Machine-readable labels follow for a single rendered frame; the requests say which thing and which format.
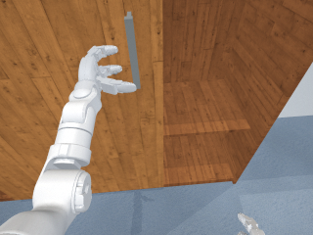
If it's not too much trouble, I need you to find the robot left upper arm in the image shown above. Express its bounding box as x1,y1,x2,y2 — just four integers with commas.
0,169,92,235

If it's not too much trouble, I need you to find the handle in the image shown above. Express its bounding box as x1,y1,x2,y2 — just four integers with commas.
124,11,141,89

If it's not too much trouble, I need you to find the left robot hand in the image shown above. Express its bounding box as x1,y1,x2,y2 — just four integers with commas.
78,45,137,95

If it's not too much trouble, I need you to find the robot left forearm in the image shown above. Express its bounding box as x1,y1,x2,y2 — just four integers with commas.
32,79,102,207

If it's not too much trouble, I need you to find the right robot hand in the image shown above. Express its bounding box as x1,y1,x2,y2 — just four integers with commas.
237,212,265,235

